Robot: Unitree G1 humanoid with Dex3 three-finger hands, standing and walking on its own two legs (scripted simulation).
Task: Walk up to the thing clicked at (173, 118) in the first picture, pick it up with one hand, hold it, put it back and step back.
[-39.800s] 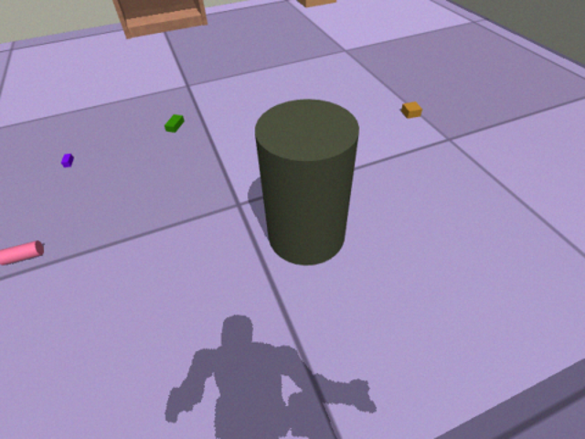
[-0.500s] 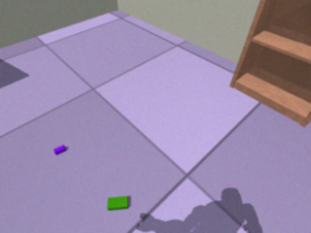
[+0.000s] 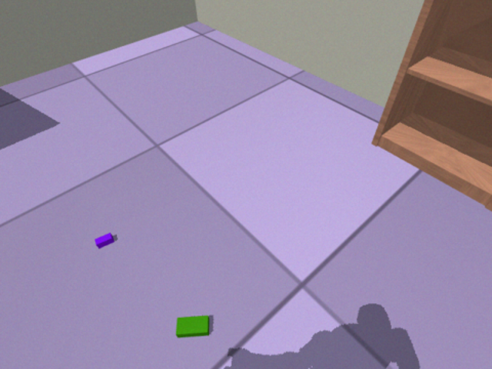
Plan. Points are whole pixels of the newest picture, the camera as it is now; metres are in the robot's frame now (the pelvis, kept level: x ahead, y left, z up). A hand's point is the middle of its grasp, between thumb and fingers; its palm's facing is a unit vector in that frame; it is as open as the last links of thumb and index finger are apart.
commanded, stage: walk up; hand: left
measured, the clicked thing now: (193, 326) +0.42 +0.25 -0.76
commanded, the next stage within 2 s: stand in 0.34 s
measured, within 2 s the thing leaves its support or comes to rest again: neither
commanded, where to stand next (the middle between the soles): +0.05 +0.00 m, yaw +1 degrees
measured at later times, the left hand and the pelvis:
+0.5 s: hand out of the picture +0.08 +0.26 -0.15, palm faces -0.01 -0.94 -0.35, open 7.4 cm; pelvis +0.00 +0.00 +0.00, yaw +0 degrees
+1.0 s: hand out of the picture +0.06 +0.26 -0.15, palm faces -0.03 -0.94 -0.34, open 7.4 cm; pelvis -0.01 +0.00 +0.00, yaw +0 degrees
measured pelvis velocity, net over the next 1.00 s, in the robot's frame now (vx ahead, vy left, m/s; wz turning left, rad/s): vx -0.01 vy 0.00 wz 0.00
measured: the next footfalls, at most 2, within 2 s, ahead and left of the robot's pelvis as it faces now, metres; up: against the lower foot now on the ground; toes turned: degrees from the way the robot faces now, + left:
none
